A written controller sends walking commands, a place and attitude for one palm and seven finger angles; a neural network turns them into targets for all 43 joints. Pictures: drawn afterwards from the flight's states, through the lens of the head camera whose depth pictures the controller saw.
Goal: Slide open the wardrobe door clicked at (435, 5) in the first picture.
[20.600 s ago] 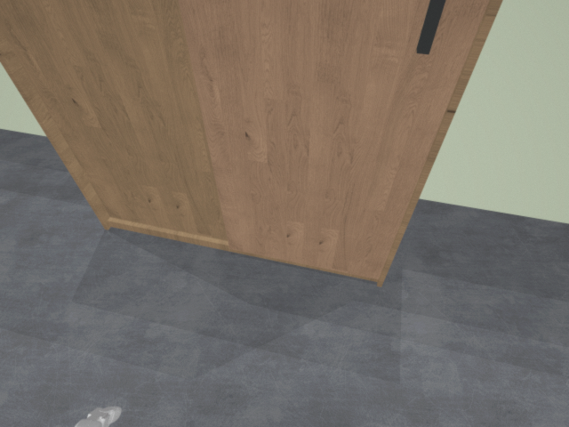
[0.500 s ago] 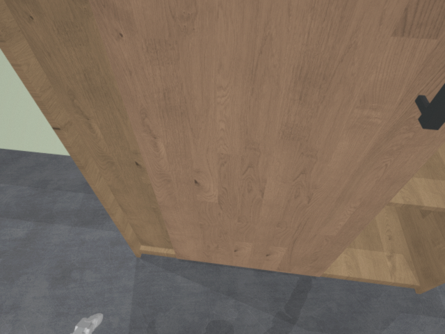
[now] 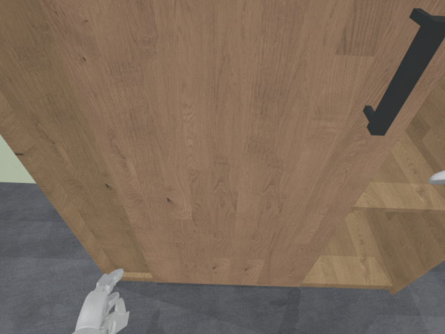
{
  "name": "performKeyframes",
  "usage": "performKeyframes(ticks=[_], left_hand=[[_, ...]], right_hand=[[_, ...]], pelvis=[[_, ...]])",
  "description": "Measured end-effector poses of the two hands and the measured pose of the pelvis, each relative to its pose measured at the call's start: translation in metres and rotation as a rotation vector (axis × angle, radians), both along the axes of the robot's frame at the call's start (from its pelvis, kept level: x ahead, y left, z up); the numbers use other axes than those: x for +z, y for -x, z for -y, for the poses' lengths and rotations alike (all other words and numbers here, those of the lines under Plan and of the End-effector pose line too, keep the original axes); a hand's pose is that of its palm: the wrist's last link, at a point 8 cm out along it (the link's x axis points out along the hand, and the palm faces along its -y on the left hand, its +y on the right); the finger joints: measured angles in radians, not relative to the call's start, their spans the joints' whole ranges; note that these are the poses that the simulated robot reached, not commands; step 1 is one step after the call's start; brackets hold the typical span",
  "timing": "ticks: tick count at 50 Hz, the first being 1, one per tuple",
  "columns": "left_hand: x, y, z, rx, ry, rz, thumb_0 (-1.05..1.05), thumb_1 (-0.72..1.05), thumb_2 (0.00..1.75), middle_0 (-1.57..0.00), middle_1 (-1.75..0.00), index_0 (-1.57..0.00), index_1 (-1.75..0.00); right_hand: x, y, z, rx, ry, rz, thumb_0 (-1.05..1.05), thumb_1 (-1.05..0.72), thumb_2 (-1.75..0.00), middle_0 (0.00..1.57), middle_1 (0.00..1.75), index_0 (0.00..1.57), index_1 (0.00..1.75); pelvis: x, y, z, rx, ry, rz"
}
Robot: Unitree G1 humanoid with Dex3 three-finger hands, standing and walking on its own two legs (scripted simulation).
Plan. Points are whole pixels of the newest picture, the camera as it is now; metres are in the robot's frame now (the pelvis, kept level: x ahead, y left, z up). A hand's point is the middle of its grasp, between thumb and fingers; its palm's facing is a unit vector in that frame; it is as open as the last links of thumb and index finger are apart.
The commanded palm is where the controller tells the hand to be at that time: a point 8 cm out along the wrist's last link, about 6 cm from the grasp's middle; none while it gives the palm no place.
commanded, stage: slip the hand off the handle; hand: right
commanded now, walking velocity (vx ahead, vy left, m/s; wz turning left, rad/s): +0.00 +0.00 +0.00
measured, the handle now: (396, 76) +0.43 -0.26 +0.28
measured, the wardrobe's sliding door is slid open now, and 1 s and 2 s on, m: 0.42 0.42 0.42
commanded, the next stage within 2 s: draw the hand back to the body in 0.44 s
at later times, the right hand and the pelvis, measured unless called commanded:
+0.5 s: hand out of the picture +0.26 -0.31 +0.28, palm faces +0.40 +0.89 -0.21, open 14.7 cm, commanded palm +0.22 -0.35 +0.27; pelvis +0.00 +0.00 +0.00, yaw -1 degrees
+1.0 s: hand out of the picture +0.21 -0.30 +0.24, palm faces +0.20 +0.98 -0.05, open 14.7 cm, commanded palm +0.17 -0.33 +0.24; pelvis -0.02 +0.01 +0.00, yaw -1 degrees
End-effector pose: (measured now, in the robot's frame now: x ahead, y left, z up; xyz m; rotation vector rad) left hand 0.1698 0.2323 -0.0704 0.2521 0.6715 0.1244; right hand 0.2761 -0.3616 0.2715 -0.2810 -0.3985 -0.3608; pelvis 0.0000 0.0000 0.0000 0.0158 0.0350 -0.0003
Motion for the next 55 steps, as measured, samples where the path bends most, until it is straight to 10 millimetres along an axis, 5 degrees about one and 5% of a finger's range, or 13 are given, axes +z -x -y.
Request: performKeyframes(ticks=[10,19,29,33,41,49,55], left_hand=[[0.020,-0.043,0.029,-0.093,0.026,0.104,0.01,0.90,0.90,-0.21,-0.30,-0.21,-0.30],[0.010,-0.030,0.029,-0.097,0.022,0.054,0.02,0.90,0.90,-0.21,-0.30,-0.21,-0.30],[0.003,-0.002,0.014,-0.048,0.015,0.025,0.02,0.90,0.90,-0.21,-0.30,-0.21,-0.30],[0.004,0.005,0.007,-0.013,0.027,0.043,0.02,0.90,0.90,-0.21,-0.30,-0.21,-0.30],[0.024,-0.006,0.002,-0.031,0.053,0.176,0.02,0.90,0.90,-0.21,-0.30,-0.21,-0.30],[0.038,-0.020,0.010,-0.100,0.068,0.251,0.02,0.90,0.90,-0.21,-0.30,-0.21,-0.30],[0.039,-0.020,0.017,-0.127,0.063,0.260,0.02,0.90,0.90,-0.21,-0.30,-0.21,-0.30]], right_hand=[[-0.001,0.023,-0.006,0.000,0.015,0.010,-0.02,0.56,-0.20,0.26,1.15,0.26,1.15],[0.004,0.047,-0.002,-0.017,0.016,0.014,-0.02,0.56,-0.20,0.26,1.15,0.26,1.15],[0.008,0.053,-0.010,0.001,0.019,0.020,-0.02,0.56,-0.20,0.26,1.15,0.26,1.15],[-0.005,0.050,-0.007,0.081,-0.094,-0.093,-0.02,0.56,-0.20,0.25,1.15,0.26,1.15],[-0.020,0.071,-0.017,0.232,-0.189,-0.265,-0.02,0.56,-0.20,0.25,1.15,0.26,1.15],[-0.032,0.100,-0.011,0.177,-0.227,-0.255,-0.02,0.56,-0.20,0.25,1.15,0.26,1.15],[-0.045,0.105,-0.024,0.146,-0.172,-0.272,-0.02,0.51,-0.22,0.25,1.12,0.25,1.12]], pelvis=[[0.002,-0.008,0.003,-0.007,-0.002,0.024],[0.002,-0.008,0.003,-0.013,-0.003,0.044],[0.003,0.003,-0.001,-0.007,0.002,0.057],[0.004,0.007,-0.003,-0.006,0.003,0.072],[0.005,0.011,-0.005,-0.007,0.003,0.114],[0.004,0.021,-0.010,-0.022,0.001,0.127],[0.003,0.026,-0.011,-0.027,0.000,0.135]])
